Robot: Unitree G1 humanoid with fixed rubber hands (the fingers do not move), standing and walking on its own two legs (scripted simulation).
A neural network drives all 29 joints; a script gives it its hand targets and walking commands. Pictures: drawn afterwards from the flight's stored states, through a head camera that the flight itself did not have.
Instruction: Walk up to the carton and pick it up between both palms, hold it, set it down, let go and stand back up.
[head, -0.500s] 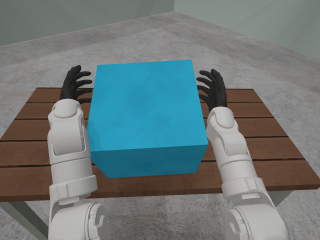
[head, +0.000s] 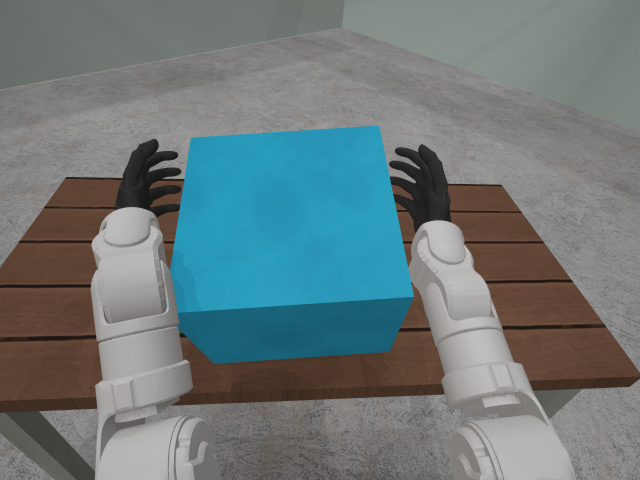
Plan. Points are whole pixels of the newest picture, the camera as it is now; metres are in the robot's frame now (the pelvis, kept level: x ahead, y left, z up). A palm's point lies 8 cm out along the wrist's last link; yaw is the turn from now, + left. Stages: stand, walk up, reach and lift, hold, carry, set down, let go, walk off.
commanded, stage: hold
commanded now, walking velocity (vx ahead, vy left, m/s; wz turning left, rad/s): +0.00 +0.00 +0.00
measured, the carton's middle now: (293, 248) +0.39 -0.01 +0.12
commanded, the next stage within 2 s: none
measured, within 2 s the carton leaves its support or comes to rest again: neither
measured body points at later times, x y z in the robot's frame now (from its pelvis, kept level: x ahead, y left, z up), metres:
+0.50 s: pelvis -0.01 +0.00 +0.00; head -0.05 +0.03 +0.45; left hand +0.37 +0.16 +0.21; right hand +0.35 -0.17 +0.20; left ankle +0.03 +0.12 -0.75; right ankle +0.03 -0.10 -0.75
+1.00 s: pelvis +0.00 +0.00 +0.00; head -0.03 +0.03 +0.45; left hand +0.38 +0.16 +0.20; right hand +0.36 -0.17 +0.20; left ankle +0.03 +0.12 -0.75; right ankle +0.03 -0.10 -0.75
